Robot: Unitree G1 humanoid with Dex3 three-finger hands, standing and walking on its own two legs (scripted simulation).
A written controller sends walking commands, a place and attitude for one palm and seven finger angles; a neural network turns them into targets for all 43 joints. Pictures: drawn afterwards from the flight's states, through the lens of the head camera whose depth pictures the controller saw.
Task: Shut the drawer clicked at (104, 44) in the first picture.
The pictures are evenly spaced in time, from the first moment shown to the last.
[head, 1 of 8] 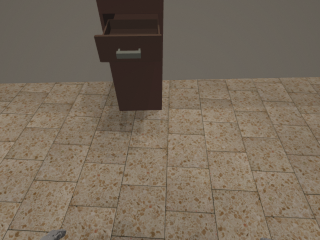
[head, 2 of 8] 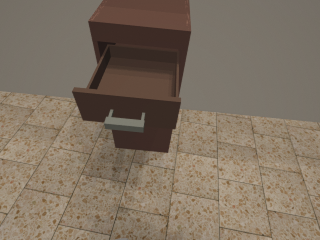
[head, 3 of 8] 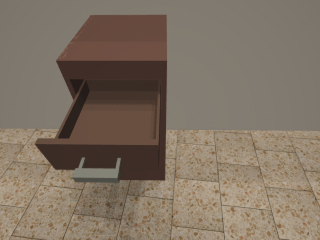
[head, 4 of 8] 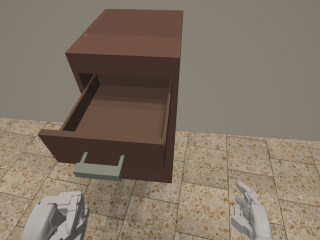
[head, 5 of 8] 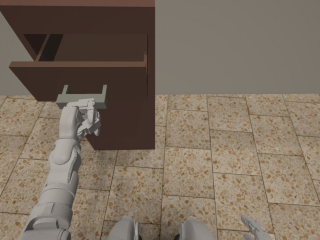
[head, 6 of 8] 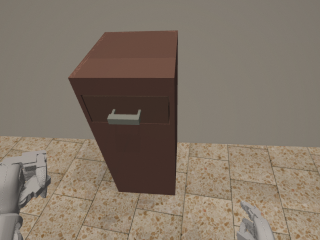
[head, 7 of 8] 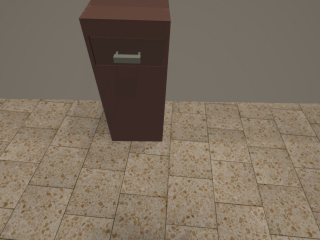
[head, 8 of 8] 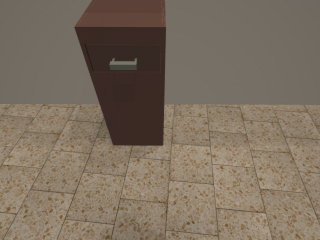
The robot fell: no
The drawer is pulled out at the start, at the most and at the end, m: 0.30 0.30 0.00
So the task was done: yes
